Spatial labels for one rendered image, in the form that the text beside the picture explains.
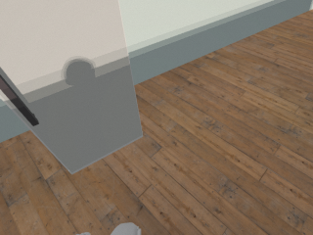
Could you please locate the robot left thigh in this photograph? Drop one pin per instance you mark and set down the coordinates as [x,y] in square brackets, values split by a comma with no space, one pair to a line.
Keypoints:
[127,228]

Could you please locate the fridge door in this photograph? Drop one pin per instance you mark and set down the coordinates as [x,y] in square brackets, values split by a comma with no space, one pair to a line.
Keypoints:
[67,60]

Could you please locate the handle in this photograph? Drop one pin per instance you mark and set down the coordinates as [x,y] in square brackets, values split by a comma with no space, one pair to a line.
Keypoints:
[16,100]

